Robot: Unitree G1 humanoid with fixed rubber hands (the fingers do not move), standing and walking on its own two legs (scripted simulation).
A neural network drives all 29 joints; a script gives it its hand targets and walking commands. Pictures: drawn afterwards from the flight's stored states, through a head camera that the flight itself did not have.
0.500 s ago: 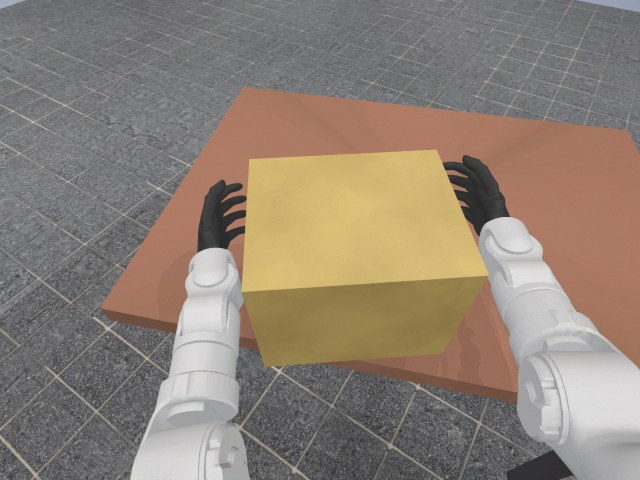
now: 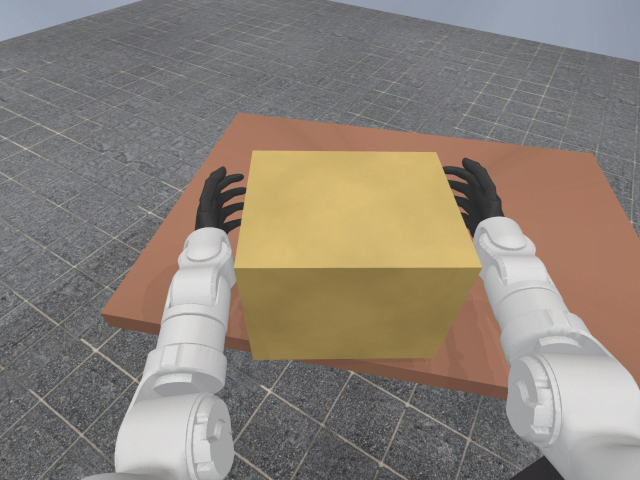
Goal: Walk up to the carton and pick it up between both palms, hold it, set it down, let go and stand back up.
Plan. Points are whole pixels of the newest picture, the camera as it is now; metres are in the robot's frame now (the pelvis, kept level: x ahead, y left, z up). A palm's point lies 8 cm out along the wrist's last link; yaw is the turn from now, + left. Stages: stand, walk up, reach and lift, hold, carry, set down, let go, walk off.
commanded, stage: reach and lift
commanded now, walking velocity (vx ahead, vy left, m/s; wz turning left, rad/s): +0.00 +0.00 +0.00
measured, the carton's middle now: (345, 255) +0.40 +0.03 +0.07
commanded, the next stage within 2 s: none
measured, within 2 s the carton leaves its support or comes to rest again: neither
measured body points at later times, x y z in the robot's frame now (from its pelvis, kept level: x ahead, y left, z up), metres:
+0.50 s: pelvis +0.01 +0.02 +0.00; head -0.02 +0.05 +0.45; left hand +0.40 +0.21 +0.16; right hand +0.43 -0.14 +0.17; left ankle +0.04 +0.14 -0.75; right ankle +0.01 -0.09 -0.75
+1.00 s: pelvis +0.00 +0.02 +0.00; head -0.05 +0.05 +0.45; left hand +0.40 +0.20 +0.21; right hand +0.40 -0.15 +0.20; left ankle +0.04 +0.14 -0.75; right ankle +0.01 -0.09 -0.75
